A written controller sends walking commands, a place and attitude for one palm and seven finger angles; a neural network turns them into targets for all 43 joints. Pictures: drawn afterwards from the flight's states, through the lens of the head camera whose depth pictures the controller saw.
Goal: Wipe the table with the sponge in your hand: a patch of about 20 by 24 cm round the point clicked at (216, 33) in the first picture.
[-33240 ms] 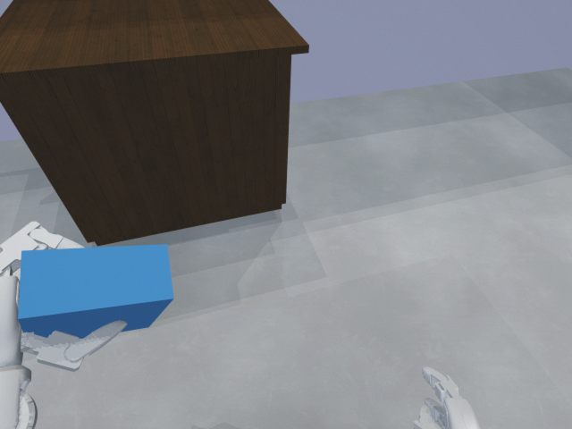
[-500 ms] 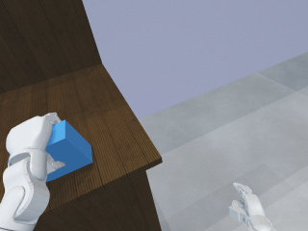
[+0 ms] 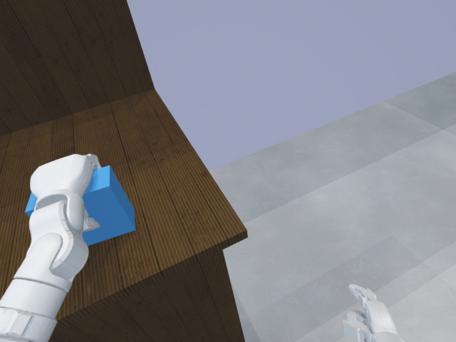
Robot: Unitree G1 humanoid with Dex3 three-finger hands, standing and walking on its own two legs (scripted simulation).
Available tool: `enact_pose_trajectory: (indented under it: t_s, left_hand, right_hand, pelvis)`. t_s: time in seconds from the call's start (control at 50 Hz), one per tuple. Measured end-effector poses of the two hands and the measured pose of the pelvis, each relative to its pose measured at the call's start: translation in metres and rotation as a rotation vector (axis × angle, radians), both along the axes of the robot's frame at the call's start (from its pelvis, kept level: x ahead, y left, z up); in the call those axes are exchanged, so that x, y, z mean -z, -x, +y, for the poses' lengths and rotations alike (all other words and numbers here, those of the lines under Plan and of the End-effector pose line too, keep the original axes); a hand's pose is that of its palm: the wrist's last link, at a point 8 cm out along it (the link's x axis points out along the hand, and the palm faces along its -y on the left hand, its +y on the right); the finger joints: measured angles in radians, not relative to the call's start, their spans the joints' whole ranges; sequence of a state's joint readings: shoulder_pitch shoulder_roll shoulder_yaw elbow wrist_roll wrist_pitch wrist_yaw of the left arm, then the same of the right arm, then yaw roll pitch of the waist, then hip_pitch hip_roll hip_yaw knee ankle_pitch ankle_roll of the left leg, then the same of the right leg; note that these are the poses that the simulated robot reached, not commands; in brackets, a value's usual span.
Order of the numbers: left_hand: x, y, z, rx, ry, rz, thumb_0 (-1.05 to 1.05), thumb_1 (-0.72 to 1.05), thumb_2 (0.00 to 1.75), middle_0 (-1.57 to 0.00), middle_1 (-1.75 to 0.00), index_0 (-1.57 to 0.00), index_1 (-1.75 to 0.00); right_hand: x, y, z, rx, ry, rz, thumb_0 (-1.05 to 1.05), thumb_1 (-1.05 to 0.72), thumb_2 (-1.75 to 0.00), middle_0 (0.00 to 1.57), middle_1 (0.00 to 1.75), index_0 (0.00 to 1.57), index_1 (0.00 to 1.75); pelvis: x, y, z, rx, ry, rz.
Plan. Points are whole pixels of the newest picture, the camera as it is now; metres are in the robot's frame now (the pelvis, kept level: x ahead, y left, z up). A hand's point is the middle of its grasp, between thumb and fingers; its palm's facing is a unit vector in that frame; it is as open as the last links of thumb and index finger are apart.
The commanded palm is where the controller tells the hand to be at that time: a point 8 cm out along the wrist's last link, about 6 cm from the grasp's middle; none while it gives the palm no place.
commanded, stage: wipe forward along the middle lane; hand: left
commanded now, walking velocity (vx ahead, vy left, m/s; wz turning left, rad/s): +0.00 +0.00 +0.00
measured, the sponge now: (92, 217) +0.29 +0.30 +0.10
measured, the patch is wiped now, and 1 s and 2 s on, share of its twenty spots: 0.95 0.95 0.95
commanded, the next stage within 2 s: slide back across to the first lane in 1.02 s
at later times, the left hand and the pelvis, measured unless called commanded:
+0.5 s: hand (81, 185) +0.32 +0.31 +0.15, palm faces -0.01 -0.03 -1.00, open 9.9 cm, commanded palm +0.31 +0.34 +0.17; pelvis +0.00 -0.01 +0.00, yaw +1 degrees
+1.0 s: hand (75, 171) +0.36 +0.35 +0.15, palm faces -0.07 -0.03 -1.00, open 9.9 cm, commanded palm +0.35 +0.37 +0.18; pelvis +0.00 -0.02 +0.00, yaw +1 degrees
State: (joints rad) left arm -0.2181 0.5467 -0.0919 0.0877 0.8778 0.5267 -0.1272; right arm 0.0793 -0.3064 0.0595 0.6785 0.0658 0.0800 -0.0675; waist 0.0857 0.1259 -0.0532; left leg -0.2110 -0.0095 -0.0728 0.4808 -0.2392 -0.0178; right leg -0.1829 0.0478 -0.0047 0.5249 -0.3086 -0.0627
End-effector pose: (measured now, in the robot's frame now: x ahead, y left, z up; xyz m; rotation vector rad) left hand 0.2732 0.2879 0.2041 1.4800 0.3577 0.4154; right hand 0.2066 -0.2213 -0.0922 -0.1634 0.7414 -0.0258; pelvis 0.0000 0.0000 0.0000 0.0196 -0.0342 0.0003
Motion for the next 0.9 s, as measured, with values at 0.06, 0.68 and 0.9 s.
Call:
enact_pose_trajectory:
  t_s: [0.06,0.68,0.9]
  left_hand:
    - [0.001,-0.003,0.002,0.001,-0.001,0.004,-0.03,-0.52,1.08,-0.72,-1.34,-0.78,-1.28]
    - [-0.001,-0.053,0.031,-0.019,-0.021,0.101,0.01,-0.55,1.11,-0.74,-1.33,-0.8,-1.29]
    - [-0.001,-0.066,0.045,-0.011,-0.019,0.107,0.02,-0.55,1.11,-0.74,-1.33,-0.8,-1.29]
  right_hand:
    - [0.002,0.002,-0.001,-0.002,0.003,0.014,0.01,-0.9,-0.9,0.2,0.3,0.2,0.3]
    - [0.023,0.058,-0.049,0.083,0.078,0.189,0.01,-0.9,-0.9,0.2,0.3,0.2,0.3]
    - [0.035,0.093,-0.063,0.137,0.098,0.298,0.01,-0.9,-0.9,0.2,0.3,0.2,0.3]
  pelvis:
    - [0.0,-0.001,0.0,-0.003,0.0,0.005]
    - [0.002,0.003,-0.018,-0.018,0.005,0.063]
    - [0.003,0.003,-0.019,-0.015,0.008,0.095]
